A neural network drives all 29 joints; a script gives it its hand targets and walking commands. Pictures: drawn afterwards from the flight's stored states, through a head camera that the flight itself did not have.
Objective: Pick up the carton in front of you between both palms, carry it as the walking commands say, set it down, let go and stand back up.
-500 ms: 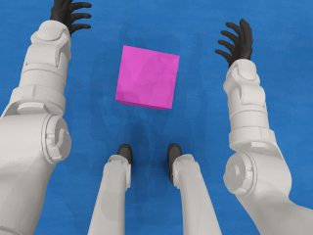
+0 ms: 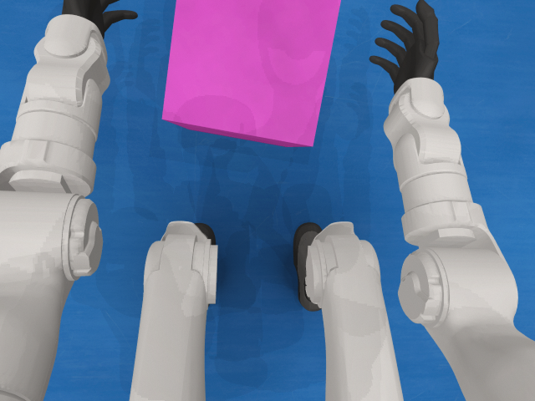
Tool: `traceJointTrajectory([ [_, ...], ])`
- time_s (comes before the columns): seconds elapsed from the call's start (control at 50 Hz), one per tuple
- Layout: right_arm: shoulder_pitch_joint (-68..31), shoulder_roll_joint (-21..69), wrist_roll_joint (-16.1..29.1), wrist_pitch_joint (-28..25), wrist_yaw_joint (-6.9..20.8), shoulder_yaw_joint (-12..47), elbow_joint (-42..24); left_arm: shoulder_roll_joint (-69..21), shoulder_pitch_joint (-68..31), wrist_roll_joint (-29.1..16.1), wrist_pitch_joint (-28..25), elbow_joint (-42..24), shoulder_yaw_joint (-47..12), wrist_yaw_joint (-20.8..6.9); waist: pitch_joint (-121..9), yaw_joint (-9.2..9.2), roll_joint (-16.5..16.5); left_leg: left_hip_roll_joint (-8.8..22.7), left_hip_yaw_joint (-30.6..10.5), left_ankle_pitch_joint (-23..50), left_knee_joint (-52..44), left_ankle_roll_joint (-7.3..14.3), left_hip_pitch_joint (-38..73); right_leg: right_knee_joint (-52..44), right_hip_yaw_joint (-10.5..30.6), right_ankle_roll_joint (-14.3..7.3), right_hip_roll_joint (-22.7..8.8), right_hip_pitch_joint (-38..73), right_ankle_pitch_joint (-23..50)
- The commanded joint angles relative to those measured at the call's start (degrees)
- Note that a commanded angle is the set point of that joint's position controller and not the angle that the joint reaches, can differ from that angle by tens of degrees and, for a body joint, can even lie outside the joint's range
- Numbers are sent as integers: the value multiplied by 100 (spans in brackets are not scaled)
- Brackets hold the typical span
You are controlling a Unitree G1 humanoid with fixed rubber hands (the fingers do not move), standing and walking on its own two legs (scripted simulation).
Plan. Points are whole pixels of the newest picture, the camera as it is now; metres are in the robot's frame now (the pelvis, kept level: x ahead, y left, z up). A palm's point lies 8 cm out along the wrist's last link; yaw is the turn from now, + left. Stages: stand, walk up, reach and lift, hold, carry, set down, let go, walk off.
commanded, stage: reach and lift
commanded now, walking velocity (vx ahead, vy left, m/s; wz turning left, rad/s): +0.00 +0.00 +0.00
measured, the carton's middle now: (248, 78) +0.53 +0.04 -0.33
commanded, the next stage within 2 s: none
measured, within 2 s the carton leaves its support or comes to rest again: leaves its support in 1.08 s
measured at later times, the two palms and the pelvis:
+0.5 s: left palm (137, 46) +0.54 +0.21 -0.27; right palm (374, 85) +0.52 -0.16 -0.26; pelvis -0.01 +0.01 -0.09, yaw +0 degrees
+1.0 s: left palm (150, 47) +0.54 +0.18 -0.26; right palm (355, 78) +0.52 -0.12 -0.25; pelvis -0.02 +0.00 -0.08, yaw +0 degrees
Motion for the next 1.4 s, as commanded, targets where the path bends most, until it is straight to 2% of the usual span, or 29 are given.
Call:
traceJointTrajectory([
  [0.0,-1667,-651,139,-2,-63,48,-430,846,-2095,-176,-31,-349,-103,9,-6846,-7,721,104,578,1571,-522,46,3893,-363,-709,123,23,3297,1539],
  [0.1,-2216,-718,88,-40,-1,-23,285,880,-2526,-202,-54,383,-233,-9,-5852,-14,606,230,470,831,-165,74,3219,55,-678,101,-48,2835,894],
  [0.18,-2490,-848,32,-180,75,-65,748,905,-2747,-220,-158,725,-342,-2,-5320,-26,571,294,366,815,142,62,2959,435,-631,87,-83,2612,925],
  [0.26,-2809,-1062,145,-363,101,34,851,1005,-3125,-355,-306,609,-531,82,-5475,-17,588,296,316,1147,470,59,3064,804,-612,65,-99,2686,1262],
  [0.32,-2924,-1161,268,-481,75,198,828,1035,-3238,-524,-404,436,-621,155,-5611,-33,446,262,287,1561,676,73,3271,1037,-662,67,-85,2643,1595],
  [0.4,-2561,-1011,528,-577,153,476,992,702,-2822,-647,-464,431,-791,249,-5795,74,581,212,294,2319,883,34,3752,1231,-700,57,-47,2467,2048],
  [0.46,-2268,-974,587,-623,153,548,925,522,-2519,-655,-481,306,-780,302,-6029,78,599,182,326,2545,928,21,3948,1228,-722,60,-13,2445,2166],
  [0.62,-2290,-879,471,-593,89,446,1113,435,-2398,-502,-460,556,-594,295,-5119,75,464,213,391,1543,760,61,2939,1021,-606,53,21,2285,1549],
  [0.72,-2703,-579,564,-588,62,662,1071,187,-2795,-662,-469,537,-878,258,-5106,110,435,205,425,1223,673,88,2806,934,-538,22,40,2543,1400],
  [0.76,-2907,-273,593,-595,69,776,1068,-144,-2968,-719,-468,553,-1020,233,-5092,144,400,174,435,1150,641,104,2800,918,-520,4,88,2672,1370],
  [0.84,-2992,178,183,-576,82,536,1249,-789,-3125,-569,-427,729,-1032,129,-4873,-31,383,64,434,969,591,58,2696,887,-575,-11,179,2807,1284],
  [0.86,-3430,1209,120,-553,262,761,1115,-1886,-3564,-544,-385,570,-1304,-59,-4852,-24,405,-7,413,982,572,91,2685,893,-580,-47,254,2782,1292],
  [0.92,-4358,3568,-237,-310,965,913,1016,-4381,-4076,-370,-211,463,-1463,-717,-4672,-54,399,-199,467,1095,715,151,2378,1039,-631,-86,431,2507,1328],
  [0.96,-4565,4297,-436,-117,1319,876,841,-5162,-3908,-151,-55,259,-1243,-1034,-4580,-17,325,-281,573,1165,767,178,2262,1087,-719,-88,476,2310,1290],
  [1.02,-4513,4922,-470,53,1598,920,503,-5766,-3707,-7,90,-42,-1097,-1240,-4663,81,276,-337,666,1535,840,197,2284,1150,-770,-107,524,2159,1513],
  [1.08,-4494,5472,-231,150,1712,1167,152,-6204,-3677,-85,157,-511,-1230,-1260,-5438,212,258,-359,719,2105,887,202,2698,1236,-790,-116,563,2329,1977],
  [1.16,-4473,6084,183,301,1719,1727,-401,-6651,-3814,-297,249,-1472,-1625,-1139,-7113,403,395,-406,795,2925,853,178,3898,1244,-865,-80,609,2584,2468],
  [1.24,-4587,6303,240,551,1672,2292,-1276,-7257,-3656,-290,548,-2361,-1996,-972,-8783,426,600,-488,853,3237,655,99,5025,1009,-969,-68,678,2795,2473],
  [1.3,-4420,6345,1,768,1658,2362,-1622,-7666,-3227,-135,850,-2492,-2038,-931,-8834,273,663,-551,894,2664,307,30,4913,667,-986,-96,706,2911,2037],
  [1.38,-3835,6431,-684,1067,1756,1670,-872,-7979,-2672,382,1188,-1616,-1465,-1080,-6961,34,677,-596,894,1032,-388,16,3675,44,-936,-174,690,2364,787],
])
